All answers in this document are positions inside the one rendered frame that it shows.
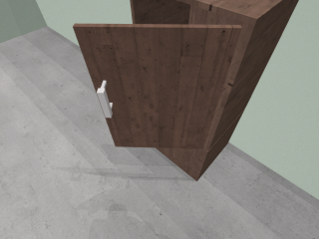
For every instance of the cupboard door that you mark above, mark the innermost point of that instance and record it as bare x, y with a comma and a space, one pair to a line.
164, 80

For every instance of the handle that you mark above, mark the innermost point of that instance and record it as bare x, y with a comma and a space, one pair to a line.
104, 101

